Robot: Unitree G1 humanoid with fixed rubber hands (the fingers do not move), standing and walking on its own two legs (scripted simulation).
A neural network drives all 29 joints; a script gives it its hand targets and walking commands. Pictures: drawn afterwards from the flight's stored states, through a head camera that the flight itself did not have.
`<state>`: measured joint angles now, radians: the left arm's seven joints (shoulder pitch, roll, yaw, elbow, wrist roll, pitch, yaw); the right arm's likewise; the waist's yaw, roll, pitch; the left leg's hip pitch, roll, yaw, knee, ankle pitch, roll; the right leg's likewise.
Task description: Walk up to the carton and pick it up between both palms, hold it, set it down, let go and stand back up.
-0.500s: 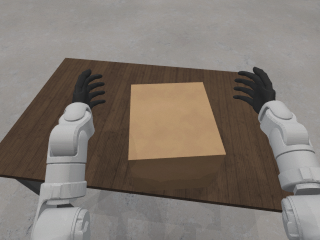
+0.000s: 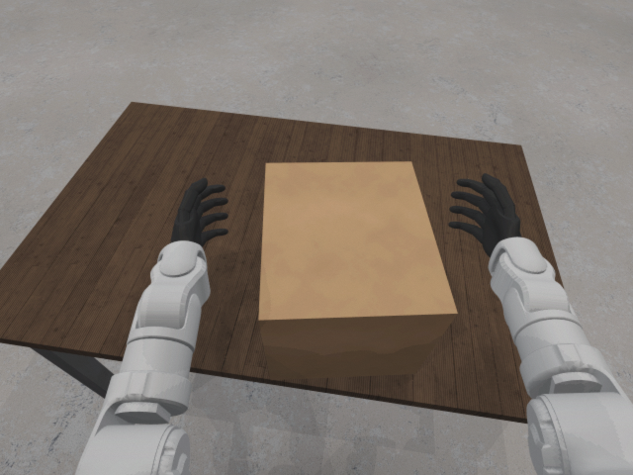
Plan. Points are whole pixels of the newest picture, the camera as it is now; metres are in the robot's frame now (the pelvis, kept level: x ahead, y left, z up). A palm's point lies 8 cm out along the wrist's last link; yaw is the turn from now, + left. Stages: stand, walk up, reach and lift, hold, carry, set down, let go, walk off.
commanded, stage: reach and lift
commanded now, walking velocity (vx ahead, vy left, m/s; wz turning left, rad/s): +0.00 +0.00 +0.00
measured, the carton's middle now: (341, 270) +0.40 +0.00 +0.00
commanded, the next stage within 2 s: none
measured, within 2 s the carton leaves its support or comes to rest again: neither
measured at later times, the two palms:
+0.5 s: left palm (211, 254) +0.37 +0.18 +0.05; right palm (475, 242) +0.42 -0.18 +0.06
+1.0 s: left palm (229, 251) +0.38 +0.16 +0.06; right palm (453, 247) +0.42 -0.15 +0.05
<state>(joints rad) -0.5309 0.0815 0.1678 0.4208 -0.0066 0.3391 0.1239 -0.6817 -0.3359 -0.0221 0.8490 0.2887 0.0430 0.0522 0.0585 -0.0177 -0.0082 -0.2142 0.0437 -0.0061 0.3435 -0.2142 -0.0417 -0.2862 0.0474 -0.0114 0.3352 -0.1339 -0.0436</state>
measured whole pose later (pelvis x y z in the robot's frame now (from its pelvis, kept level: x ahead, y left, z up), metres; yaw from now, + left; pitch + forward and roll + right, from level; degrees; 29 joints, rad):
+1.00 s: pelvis -0.02 +0.00 -0.01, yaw +0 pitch +11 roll +0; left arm -0.71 -0.06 0.24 0.91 0.10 -0.12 0.21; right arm -0.81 -0.19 -0.09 1.13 0.11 -0.18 -0.05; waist 0.09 0.02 -0.08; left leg -0.40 0.05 -0.01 0.42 -0.21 -0.05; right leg -0.45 0.06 -0.02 0.36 -0.11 -0.05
